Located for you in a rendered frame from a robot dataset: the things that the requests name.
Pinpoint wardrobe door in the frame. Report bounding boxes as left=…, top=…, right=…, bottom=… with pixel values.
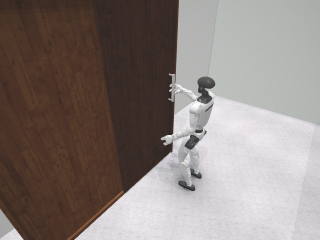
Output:
left=0, top=0, right=123, bottom=240
left=92, top=0, right=178, bottom=192

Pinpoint robot left hand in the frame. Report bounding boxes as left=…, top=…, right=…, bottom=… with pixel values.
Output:
left=161, top=135, right=173, bottom=146

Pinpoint right robot upper arm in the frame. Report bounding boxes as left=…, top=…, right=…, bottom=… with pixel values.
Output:
left=208, top=91, right=215, bottom=99

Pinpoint robot right shin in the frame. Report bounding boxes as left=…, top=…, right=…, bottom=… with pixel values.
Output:
left=189, top=148, right=200, bottom=174

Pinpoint robot left shin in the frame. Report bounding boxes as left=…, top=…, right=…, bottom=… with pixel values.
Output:
left=178, top=162, right=192, bottom=187

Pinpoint handle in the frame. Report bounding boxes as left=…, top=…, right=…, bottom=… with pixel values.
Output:
left=168, top=74, right=175, bottom=102
left=0, top=162, right=19, bottom=195

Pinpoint robot right hand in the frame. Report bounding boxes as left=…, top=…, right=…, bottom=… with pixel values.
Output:
left=169, top=84, right=183, bottom=95

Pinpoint left robot upper arm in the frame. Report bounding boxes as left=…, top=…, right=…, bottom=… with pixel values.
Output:
left=188, top=103, right=201, bottom=134

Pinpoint robot shin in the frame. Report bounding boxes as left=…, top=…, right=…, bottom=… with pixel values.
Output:
left=189, top=148, right=200, bottom=174
left=178, top=162, right=192, bottom=187

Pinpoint left robot forearm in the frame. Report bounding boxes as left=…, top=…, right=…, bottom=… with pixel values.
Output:
left=171, top=127, right=192, bottom=141

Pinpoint right robot forearm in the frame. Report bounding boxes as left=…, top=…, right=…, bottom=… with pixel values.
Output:
left=181, top=88, right=198, bottom=102

